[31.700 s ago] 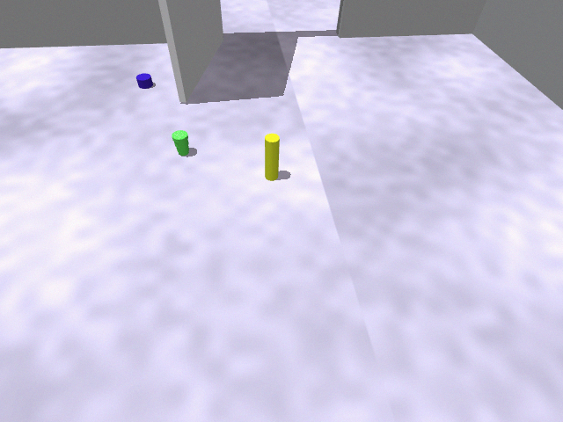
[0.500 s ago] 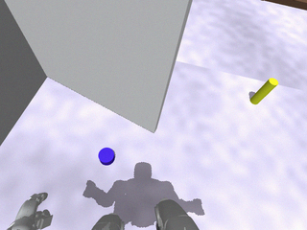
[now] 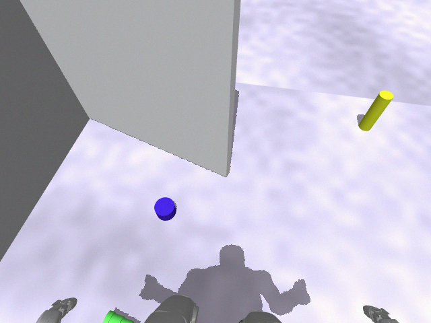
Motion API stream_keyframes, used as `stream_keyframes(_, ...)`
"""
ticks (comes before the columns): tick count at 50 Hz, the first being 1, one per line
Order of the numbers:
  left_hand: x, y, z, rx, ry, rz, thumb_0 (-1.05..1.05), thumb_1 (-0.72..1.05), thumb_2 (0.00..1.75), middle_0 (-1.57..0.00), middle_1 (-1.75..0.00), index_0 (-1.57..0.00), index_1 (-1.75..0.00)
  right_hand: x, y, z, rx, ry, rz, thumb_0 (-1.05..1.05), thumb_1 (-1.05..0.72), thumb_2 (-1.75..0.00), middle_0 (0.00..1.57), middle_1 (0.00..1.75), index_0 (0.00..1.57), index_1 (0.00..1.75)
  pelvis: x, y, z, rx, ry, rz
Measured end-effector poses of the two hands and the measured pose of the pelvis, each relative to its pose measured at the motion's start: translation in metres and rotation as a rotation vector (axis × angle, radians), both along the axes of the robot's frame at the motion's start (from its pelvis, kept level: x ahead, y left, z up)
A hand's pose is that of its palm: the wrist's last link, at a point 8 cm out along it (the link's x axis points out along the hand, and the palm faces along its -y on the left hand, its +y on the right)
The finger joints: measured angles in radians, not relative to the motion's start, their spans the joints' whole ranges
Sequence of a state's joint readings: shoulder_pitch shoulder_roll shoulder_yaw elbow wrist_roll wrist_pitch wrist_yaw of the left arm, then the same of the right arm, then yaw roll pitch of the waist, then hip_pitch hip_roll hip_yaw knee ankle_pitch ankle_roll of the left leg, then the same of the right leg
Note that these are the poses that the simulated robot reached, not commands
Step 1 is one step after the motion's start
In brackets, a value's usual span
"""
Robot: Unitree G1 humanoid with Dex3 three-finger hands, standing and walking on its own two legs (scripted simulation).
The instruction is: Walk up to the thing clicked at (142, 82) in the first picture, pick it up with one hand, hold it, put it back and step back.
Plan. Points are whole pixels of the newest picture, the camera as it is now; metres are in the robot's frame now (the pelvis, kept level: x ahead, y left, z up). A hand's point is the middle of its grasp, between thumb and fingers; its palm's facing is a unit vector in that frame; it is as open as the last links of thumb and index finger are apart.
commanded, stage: walk up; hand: left
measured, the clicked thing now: (165, 209) +0.63 +0.27 -0.73
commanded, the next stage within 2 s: stand in 1.44 s
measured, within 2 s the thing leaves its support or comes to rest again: neither
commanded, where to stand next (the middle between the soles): +0.25 +0.03 m, yaw +1 degrees
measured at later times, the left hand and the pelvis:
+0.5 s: hand out of the picture -0.09 +0.25 -0.15, palm faces +0.00 -0.93 -0.38, open 7.4 cm; pelvis -0.12 -0.02 +0.00, yaw +0 degrees
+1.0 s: hand out of the picture -0.05 +0.27 -0.14, palm faces +0.02 -0.93 -0.37, open 7.4 cm; pelvis -0.11 +0.00 +0.00, yaw +2 degrees
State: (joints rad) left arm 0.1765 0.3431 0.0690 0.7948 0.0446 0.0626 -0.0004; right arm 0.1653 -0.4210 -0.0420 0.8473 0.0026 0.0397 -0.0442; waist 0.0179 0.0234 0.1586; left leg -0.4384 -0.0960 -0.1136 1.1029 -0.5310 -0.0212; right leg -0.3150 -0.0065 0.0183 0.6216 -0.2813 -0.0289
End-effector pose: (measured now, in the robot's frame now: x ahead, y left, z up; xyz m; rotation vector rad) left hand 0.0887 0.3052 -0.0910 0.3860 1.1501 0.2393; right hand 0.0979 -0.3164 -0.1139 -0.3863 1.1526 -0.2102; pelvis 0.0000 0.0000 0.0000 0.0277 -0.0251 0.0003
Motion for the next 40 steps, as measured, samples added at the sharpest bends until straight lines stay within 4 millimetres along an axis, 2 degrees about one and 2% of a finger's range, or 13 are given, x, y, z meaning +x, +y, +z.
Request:
stream_keyframes(6,-0.024,0.007,-0.011,-0.016,-0.085,0.009,0.00,0.90,0.89,-0.21,-0.30,-0.21,-0.30,-0.043,0.006,-0.003,-0.028,0.058,0.056,0.01,-0.90,-0.90,0.20,0.30,0.21,0.30,-0.041,0.003,-0.010,-0.014,-0.001,0.057)
stream_keyframes(9,-0.046,0.010,-0.022,-0.041,-0.076,0.026,0.00,0.90,0.89,-0.21,-0.30,-0.21,-0.30,-0.066,0.014,0.001,-0.027,0.060,0.061,0.01,-0.90,-0.90,0.20,0.30,0.21,0.30,-0.061,0.006,-0.011,0.013,-0.021,0.052)
stream_keyframes(13,-0.080,0.008,-0.024,-0.064,-0.031,0.054,0.00,0.90,0.89,-0.21,-0.30,-0.21,-0.30,-0.091,0.017,0.013,-0.023,0.040,0.054,0.01,-0.90,-0.90,0.20,0.30,0.21,0.30,-0.080,0.003,-0.003,-0.024,-0.028,0.049)
stream_keyframes(18,-0.128,0.002,-0.025,-0.076,0.031,0.054,0.00,0.90,0.89,-0.21,-0.30,-0.20,-0.30,-0.103,0.009,0.022,-0.019,-0.024,0.048,0.01,-0.90,-0.90,0.20,0.30,0.21,0.30,-0.101,-0.006,0.001,-0.034,-0.025,0.014)
stream_keyframes(22,-0.162,-0.007,-0.026,-0.050,0.081,0.048,0.01,0.90,0.89,-0.21,-0.30,-0.21,-0.30,-0.108,-0.007,0.015,0.000,-0.076,0.039,0.01,-0.90,-0.90,0.20,0.30,0.21,0.30,-0.114,-0.018,-0.005,-0.040,-0.024,-0.016)
stream_keyframes(26,-0.189,-0.018,-0.018,-0.040,0.093,0.061,0.01,0.90,0.89,-0.21,-0.30,-0.21,-0.30,-0.121,-0.015,0.011,0.022,-0.056,0.013,0.01,-0.90,-0.90,0.20,0.30,0.21,0.30,-0.120,-0.024,-0.001,-0.050,-0.033,-0.013)
stream_keyframes(29,-0.199,-0.020,-0.010,-0.037,0.084,0.078,0.01,0.90,0.89,-0.21,-0.30,-0.21,-0.30,-0.131,-0.016,0.008,0.035,-0.030,0.008,0.01,-0.90,-0.90,0.20,0.30,0.21,0.30,-0.122,-0.022,0.003,-0.039,-0.031,-0.002)
stream_keyframes(32,-0.200,-0.017,-0.006,-0.035,0.066,0.085,0.01,0.90,0.89,-0.21,-0.30,-0.21,-0.30,-0.138,-0.012,0.005,0.041,0.005,0.020,0.01,-0.90,-0.90,0.20,0.30,0.21,0.30,-0.122,-0.017,0.005,-0.033,-0.028,0.018)
stream_keyframes(40,-0.179,0.006,-0.016,-0.046,0.037,0.087,0.01,0.90,0.89,-0.21,-0.30,-0.21,-0.30,-0.139,0.017,0.004,0.059,0.006,0.028,0.01,-0.90,-0.90,0.20,0.30,0.21,0.30,-0.124,-0.003,0.001,-0.017,-0.030,0.026)
